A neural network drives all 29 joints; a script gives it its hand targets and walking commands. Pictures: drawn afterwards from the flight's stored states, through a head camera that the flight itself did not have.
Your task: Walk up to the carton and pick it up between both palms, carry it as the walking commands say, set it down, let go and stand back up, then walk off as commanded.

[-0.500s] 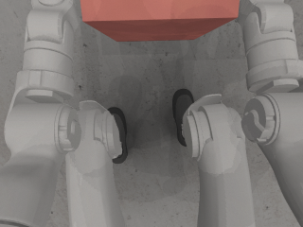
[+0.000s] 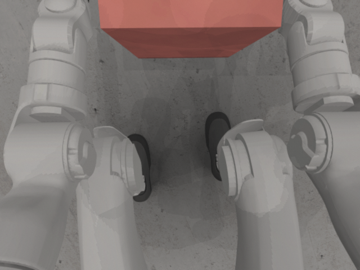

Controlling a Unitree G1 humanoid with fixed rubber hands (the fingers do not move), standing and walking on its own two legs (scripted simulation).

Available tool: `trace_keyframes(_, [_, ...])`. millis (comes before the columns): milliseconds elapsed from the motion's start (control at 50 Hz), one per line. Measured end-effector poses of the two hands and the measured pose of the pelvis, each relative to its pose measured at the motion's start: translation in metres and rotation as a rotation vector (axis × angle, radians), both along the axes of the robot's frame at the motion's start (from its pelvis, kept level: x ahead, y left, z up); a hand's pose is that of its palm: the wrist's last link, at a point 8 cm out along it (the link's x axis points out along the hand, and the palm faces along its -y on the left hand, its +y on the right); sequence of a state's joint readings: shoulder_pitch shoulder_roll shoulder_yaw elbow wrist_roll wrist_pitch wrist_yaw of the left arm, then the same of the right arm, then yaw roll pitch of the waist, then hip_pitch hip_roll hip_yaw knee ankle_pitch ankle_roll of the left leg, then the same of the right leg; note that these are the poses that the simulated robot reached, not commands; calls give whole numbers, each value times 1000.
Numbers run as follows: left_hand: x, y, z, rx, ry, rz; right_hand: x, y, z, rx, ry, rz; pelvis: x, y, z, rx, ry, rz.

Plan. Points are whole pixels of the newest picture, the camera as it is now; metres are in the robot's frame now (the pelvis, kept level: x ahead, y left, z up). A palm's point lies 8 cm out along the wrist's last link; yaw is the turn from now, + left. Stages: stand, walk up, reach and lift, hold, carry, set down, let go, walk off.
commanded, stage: set down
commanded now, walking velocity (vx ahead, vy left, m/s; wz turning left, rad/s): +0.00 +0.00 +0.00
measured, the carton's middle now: out of the picture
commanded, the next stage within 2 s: none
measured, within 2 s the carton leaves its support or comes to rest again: rests again in 0.98 s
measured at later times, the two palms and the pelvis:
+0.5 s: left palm out of the picture +0.55 +0.15 -0.16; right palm out of the picture +0.54 -0.18 -0.15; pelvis +0.00 +0.00 -0.01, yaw +0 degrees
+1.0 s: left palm out of the picture +0.56 +0.15 -0.16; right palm out of the picture +0.54 -0.18 -0.17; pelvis +0.01 +0.00 +0.00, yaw +0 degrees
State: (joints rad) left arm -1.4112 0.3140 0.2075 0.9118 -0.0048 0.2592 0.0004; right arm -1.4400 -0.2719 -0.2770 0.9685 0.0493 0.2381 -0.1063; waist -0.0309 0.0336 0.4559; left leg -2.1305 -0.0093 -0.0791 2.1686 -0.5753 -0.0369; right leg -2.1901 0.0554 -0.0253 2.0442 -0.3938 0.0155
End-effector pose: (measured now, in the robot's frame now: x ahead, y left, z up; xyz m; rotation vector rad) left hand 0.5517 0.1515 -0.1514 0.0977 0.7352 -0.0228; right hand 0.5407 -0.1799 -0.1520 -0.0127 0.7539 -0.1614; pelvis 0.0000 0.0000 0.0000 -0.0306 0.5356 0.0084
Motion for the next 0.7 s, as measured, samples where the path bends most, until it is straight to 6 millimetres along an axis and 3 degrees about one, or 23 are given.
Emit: trace_keyframes(700, [3,3,-5,-64,-21,9,3,0,-1,-6,-14,4,5,0,-5,-1,61,3])
